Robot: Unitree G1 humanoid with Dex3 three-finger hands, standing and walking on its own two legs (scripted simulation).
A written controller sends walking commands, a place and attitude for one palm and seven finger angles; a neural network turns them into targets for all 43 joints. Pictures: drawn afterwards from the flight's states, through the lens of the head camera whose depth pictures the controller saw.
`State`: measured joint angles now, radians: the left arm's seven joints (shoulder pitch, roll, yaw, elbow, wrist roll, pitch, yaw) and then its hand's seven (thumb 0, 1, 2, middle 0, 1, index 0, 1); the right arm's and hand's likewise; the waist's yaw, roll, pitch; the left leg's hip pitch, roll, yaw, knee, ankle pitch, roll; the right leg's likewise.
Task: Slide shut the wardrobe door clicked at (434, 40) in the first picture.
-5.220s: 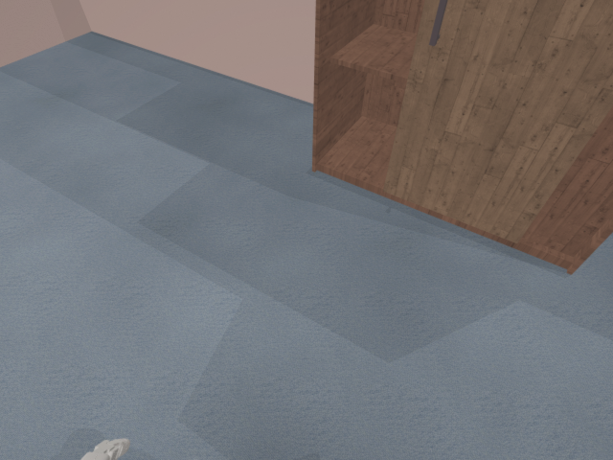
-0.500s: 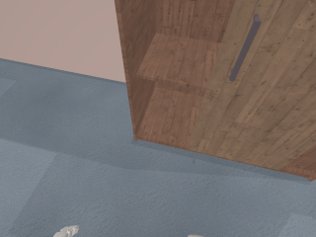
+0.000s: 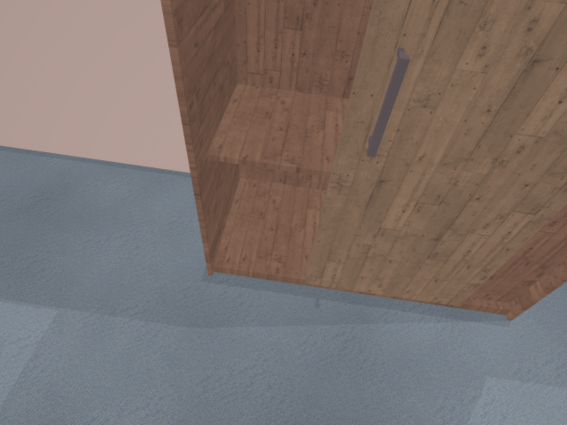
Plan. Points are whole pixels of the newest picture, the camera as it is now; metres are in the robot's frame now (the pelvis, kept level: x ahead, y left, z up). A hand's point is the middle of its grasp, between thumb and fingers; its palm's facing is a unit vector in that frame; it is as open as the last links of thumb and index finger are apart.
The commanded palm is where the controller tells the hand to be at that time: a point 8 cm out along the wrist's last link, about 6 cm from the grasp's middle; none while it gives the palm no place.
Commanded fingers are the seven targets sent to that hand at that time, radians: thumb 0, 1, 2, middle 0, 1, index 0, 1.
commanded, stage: take the last steps up to it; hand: right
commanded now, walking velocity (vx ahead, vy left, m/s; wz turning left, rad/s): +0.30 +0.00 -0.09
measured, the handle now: (385, 106) +0.70 -0.16 +0.10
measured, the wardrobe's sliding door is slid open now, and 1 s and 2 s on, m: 0.37 0.37 0.37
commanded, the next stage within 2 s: come to a stop and stand still in 0.68 s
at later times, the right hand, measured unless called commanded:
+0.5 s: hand out of the picture +0.00 -0.19 -0.18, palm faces +0.13 +0.98 -0.13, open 7.4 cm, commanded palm none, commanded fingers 0.00 -0.90 -0.90 0.20 0.30 0.20 0.30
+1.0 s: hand (392, 331) +0.33 -0.20 -0.16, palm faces +0.02 +0.98 -0.21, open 7.3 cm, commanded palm none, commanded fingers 0.00 -0.90 -0.90 0.20 0.30 0.20 0.30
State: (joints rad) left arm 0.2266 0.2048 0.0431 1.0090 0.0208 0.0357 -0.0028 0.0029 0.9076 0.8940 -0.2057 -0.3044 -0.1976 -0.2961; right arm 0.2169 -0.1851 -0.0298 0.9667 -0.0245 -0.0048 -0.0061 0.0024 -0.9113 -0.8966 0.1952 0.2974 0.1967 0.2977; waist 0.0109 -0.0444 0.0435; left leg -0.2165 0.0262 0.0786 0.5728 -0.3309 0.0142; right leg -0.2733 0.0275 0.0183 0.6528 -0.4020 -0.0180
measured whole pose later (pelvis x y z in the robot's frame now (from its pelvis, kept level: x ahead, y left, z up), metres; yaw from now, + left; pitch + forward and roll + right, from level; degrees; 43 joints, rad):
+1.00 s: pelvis +0.24 -0.03 +0.00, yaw -2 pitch -1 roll +0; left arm 0.29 0.15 0.04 1.13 0.00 0.02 0.03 0.00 0.91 0.89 -0.20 -0.30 -0.19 -0.30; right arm 0.12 -0.13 -0.02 1.03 -0.02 -0.03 -0.03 0.00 -0.91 -0.90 0.20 0.30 0.20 0.30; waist 0.03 -0.04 0.09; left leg -0.31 0.05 0.14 0.56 -0.23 0.04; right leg -0.26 -0.03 -0.06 0.80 -0.54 0.02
